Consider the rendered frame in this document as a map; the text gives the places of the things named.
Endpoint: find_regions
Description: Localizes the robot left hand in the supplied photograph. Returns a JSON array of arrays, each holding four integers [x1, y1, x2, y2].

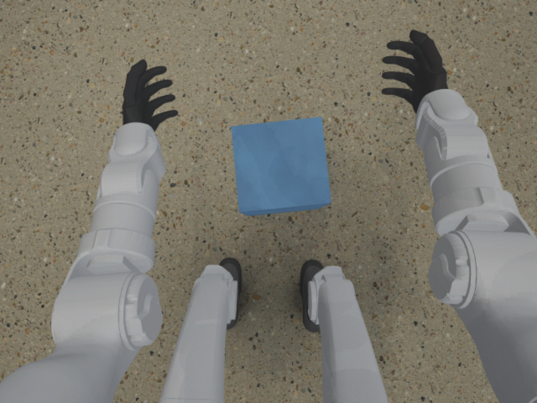
[[123, 60, 178, 131]]

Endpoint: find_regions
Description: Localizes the robot left forearm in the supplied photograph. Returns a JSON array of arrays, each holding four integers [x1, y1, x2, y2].
[[51, 123, 166, 342]]

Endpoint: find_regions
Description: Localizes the carton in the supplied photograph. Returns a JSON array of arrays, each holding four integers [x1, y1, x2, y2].
[[231, 117, 331, 216]]

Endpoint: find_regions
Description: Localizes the robot right forearm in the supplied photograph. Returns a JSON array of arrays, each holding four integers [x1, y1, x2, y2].
[[415, 89, 537, 240]]

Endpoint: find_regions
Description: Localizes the robot right hand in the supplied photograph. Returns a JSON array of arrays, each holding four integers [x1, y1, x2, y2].
[[382, 30, 448, 113]]

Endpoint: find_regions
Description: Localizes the right robot thigh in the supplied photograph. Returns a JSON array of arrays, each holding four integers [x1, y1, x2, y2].
[[308, 275, 388, 403]]

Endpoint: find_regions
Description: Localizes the robot right upper arm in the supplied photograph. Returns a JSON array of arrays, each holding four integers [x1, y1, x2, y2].
[[428, 229, 537, 403]]

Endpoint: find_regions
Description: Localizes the left robot foot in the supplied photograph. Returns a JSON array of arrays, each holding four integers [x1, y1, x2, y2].
[[219, 258, 242, 330]]

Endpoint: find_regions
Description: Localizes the robot left upper arm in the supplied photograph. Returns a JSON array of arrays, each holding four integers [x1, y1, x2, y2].
[[0, 271, 163, 403]]

